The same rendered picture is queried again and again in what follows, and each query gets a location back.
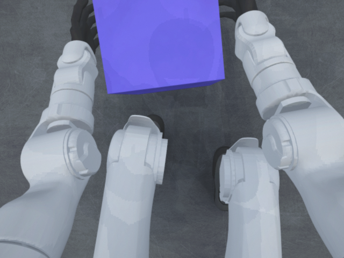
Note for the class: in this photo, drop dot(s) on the robot right upper arm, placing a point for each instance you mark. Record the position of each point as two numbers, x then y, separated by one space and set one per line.
308 145

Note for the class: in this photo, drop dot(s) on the robot left shin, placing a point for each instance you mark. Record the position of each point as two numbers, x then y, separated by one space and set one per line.
117 139

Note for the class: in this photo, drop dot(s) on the robot right foot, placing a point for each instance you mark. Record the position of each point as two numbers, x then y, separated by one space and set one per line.
215 173

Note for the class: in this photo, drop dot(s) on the robot left upper arm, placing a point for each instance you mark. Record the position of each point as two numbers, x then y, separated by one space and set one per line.
57 166

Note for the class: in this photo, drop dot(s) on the robot left hand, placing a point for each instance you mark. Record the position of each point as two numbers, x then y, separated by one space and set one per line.
81 24

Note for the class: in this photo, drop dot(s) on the robot right forearm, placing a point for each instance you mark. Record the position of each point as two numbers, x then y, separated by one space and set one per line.
272 74

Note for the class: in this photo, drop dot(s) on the carton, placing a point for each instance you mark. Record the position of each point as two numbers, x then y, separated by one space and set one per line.
152 46

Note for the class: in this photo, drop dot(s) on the robot left forearm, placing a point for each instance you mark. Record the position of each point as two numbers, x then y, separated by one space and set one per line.
73 90

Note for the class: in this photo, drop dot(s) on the robot right hand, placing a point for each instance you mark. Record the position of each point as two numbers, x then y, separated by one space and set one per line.
240 7

